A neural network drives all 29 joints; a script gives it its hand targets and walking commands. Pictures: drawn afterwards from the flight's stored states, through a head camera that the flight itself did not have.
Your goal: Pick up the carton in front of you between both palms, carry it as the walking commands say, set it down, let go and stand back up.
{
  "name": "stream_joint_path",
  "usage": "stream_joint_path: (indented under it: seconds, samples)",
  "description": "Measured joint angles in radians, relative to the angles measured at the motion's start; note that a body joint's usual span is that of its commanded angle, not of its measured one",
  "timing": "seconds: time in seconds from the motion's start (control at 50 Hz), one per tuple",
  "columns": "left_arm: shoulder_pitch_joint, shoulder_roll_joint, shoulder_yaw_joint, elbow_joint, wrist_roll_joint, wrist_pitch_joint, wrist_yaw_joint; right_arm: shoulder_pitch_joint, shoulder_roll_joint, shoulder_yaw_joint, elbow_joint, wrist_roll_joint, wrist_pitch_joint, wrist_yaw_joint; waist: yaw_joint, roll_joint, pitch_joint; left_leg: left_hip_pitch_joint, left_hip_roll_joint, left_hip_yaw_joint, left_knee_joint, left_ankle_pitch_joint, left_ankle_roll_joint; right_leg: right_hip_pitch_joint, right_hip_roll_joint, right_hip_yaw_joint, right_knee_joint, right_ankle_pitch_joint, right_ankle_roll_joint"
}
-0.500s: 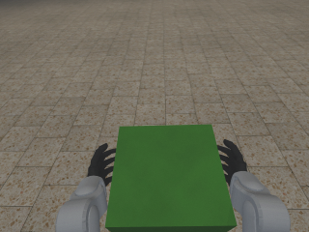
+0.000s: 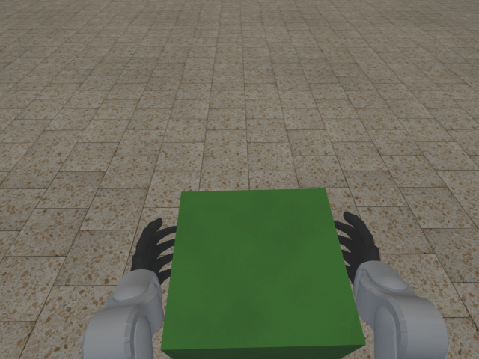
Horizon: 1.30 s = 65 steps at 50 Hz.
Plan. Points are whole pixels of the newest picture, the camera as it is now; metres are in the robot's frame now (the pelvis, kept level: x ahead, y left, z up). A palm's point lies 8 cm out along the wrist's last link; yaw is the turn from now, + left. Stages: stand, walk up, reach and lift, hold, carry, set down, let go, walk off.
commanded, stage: carry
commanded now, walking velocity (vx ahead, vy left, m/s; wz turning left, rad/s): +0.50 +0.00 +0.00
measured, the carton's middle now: (254, 288) +0.24 +0.00 +0.03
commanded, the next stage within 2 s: none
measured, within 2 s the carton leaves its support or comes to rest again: neither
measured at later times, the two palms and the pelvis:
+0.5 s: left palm (188, 146) +0.52 +0.12 +0.10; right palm (328, 145) +0.52 -0.18 +0.09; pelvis +0.29 -0.02 +0.00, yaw +1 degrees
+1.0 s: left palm (191, 133) +0.61 +0.13 +0.06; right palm (314, 133) +0.61 -0.17 +0.06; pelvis +0.37 -0.01 -0.02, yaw -2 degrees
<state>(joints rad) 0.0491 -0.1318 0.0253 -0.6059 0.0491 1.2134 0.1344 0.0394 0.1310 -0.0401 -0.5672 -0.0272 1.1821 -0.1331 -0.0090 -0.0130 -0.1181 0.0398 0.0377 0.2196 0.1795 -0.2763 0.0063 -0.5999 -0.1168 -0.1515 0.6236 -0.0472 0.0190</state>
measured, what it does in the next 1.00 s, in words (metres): walks ahead: right foot, then left foot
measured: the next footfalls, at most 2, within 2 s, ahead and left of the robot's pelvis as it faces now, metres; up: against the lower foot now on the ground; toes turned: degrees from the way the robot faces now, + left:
right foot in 0.10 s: +0.27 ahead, -0.12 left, +0.00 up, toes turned -11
left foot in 0.52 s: +0.43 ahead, +0.09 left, +0.00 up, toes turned +12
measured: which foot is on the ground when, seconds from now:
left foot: down 0.00-0.14, up 0.16-0.50, down 0.52-1.00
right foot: up 0.00-0.08, down 0.10-1.00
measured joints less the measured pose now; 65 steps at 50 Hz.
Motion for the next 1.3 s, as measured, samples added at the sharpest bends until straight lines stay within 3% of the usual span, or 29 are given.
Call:
stream_joint_path:
  seconds: [0.1, 0.14, 0.16, 0.2, 0.24, 0.3, 0.4, 0.52, 0.54, 0.58, 0.64, 0.82, 1.04, 1.3]
  samples:
    - [-0.009, 0.001, 0.006, 0.008, -0.007, 0.019, 0.0, -0.005, 0.0, 0.003, -0.005, -0.013, 0.027, 0.0, 0.002, 0.019, 0.004, 0.102, 0.027, -0.019, 0.096, -0.161, -0.058, 0.105, 0.045, -0.067, -0.145, -0.016, -0.034]
    - [-0.028, 0.002, 0.001, 0.058, -0.007, 0.006, 0.0, -0.018, -0.003, -0.015, 0.019, -0.016, 0.031, 0.0, 0.017, 0.058, 0.018, 0.015, 0.085, -0.047, 0.374, -0.202, -0.053, 0.116, 0.069, -0.094, -0.081, -0.043, -0.088]
    - [-0.038, 0.003, 0.001, 0.086, -0.007, 0.002, 0.0, -0.024, -0.003, -0.023, 0.036, -0.019, 0.032, 0.0, 0.024, 0.058, 0.03, -0.073, 0.085, -0.093, 0.568, -0.191, -0.047, 0.121, 0.067, -0.097, -0.056, -0.08, -0.103]
    - [-0.039, 0.002, 0.004, 0.112, -0.009, -0.006, 0.0, -0.029, -0.003, -0.026, 0.055, -0.023, 0.033, 0.0, 0.028, 0.048, 0.062, -0.246, 0.056, -0.156, 0.865, -0.168, -0.027, 0.165, 0.061, -0.096, -0.088, -0.105, -0.101]
    - [-0.022, 0.001, 0.009, 0.109, -0.012, -0.023, -0.002, -0.025, -0.003, -0.017, 0.061, -0.026, 0.022, 0.0, 0.028, 0.041, 0.088, -0.378, 0.047, -0.163, 0.961, -0.12, -0.013, 0.225, 0.061, -0.092, -0.161, -0.098, -0.097]
    - [0.005, -0.002, 0.016, 0.094, -0.009, -0.059, -0.012, -0.014, -0.001, 0.004, 0.06, -0.033, -0.01, 0.002, 0.029, 0.032, 0.107, -0.499, 0.051, -0.142, 0.872, -0.051, -0.016, 0.307, 0.06, -0.078, -0.261, -0.088, -0.09]
    - [0.036, -0.005, 0.015, 0.067, -0.008, -0.098, -0.025, 0.014, 0.002, 0.025, 0.033, -0.043, -0.045, 0.004, 0.018, 0.038, 0.094, -0.554, 0.046, -0.109, 0.568, 0.043, -0.036, 0.414, 0.063, -0.058, -0.33, -0.122, -0.069]
    - [0.028, -0.003, -0.001, 0.012, -0.005, -0.073, -0.025, 0.016, 0.001, 0.021, -0.035, -0.039, -0.018, 0.004, 0.007, 0.047, 0.051, -0.449, 0.034, -0.041, 0.277, 0.272, -0.037, 0.495, 0.08, -0.049, -0.238, -0.264, -0.029]
    - [0.02, -0.002, 0.001, 0.009, -0.003, -0.063, -0.025, 0.011, 0.001, 0.02, -0.036, -0.038, -0.013, 0.003, 0.006, 0.038, 0.039, -0.419, 0.031, -0.032, 0.257, 0.251, -0.013, 0.496, 0.077, -0.045, -0.198, -0.302, -0.021]
    - [-0.005, 0.001, 0.013, 0.019, -0.001, -0.034, -0.022, -0.008, -0.001, 0.019, -0.008, -0.037, -0.005, 0.002, 0.008, -0.014, 0.021, -0.4, 0.006, -0.013, 0.276, 0.154, 0.03, 0.49, 0.043, -0.028, -0.139, -0.327, -0.003]
    - [-0.025, 0.003, 0.022, 0.035, 0.007, 0.005, -0.012, -0.035, -0.002, 0.009, 0.036, -0.026, 0.015, 0.001, 0.014, -0.047, 0.0, -0.39, -0.004, 0.005, 0.291, 0.106, 0.043, 0.498, 0.028, -0.008, -0.132, -0.363, 0.016]
    - [-0.047, 0.004, 0.018, 0.079, 0.006, 0.003, -0.011, -0.041, -0.003, -0.014, 0.069, -0.016, 0.006, 0.001, 0.0, -0.016, 0.007, -0.398, 0.004, 0.018, 0.324, 0.056, 0.046, 0.51, 0.032, 0.007, -0.162, -0.355, 0.032]
    - [-0.065, 0.005, 0.026, 0.233, 0.059, -0.096, -0.046, -0.076, -0.004, -0.02, 0.225, -0.075, -0.078, 0.036, 0.006, -0.009, 0.014, -0.406, 0.019, 0.016, 0.375, 0.035, 0.033, 0.523, 0.04, 0.005, -0.152, -0.401, 0.011]
    - [-0.136, 0.005, 0.062, 0.513, 0.118, -0.287, -0.095, -0.137, -0.003, -0.057, 0.489, -0.142, -0.263, 0.08, 0.01, 0.001, 0.038, -0.399, 0.034, 0.007, 0.357, 0.081, 0.029, 0.51, 0.057, 0.002, -0.123, -0.382, -0.008]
